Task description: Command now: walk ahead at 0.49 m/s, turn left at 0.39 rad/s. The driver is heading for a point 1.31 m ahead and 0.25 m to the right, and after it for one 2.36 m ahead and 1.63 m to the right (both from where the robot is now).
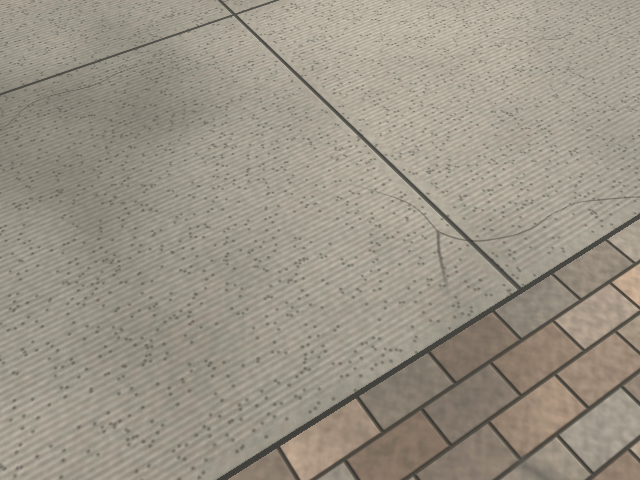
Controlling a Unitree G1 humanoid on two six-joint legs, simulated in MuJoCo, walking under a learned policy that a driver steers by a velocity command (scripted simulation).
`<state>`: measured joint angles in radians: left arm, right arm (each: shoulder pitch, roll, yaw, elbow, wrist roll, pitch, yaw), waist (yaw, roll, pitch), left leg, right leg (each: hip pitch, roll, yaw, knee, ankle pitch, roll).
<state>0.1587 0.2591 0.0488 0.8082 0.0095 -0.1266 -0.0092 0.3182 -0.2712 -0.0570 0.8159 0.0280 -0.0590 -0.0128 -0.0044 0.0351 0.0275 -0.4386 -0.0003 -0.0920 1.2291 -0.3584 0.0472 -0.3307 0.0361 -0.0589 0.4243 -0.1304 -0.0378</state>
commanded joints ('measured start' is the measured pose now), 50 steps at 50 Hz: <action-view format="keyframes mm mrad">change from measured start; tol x32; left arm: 1 53 78 19 -6 0 -14 -11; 50 120 158 66 -118 -33 54 -33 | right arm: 1 49 -22 -8 -66 3 -2 4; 14 -324 -51 12 -210 -5 -31 44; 19 166 -304 -78 -108 -43 -29 19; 50 -115 -124 -22 -112 0 -101 0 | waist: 1 -7 -102 -49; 16 -8 -116 -13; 19 -94 291 -369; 50 49 -12 -145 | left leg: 1 -163 106 -31 -28 46 4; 17 267 18 125 -741 248 55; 20 742 428 -570 -921 29 243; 35 383 269 230 -1107 439 113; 44 522 281 342 -639 1143 44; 45 380 236 354 -396 1018 4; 47 -270 -51 97 216 -269 -74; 50 -343 94 -4 81 -18 -27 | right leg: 1 157 -271 292 -271 9 -188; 15 271 -305 139 -199 124 -131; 17 204 -229 85 73 330 -83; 19 -349 -6 49 739 -423 13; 21 -481 -85 179 885 -335 -10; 34 -397 -145 121 398 208 17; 44 -51 23 -90 209 -68 -125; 47 753 -384 904 -59 -139 -448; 50 431 -278 561 -136 29 -293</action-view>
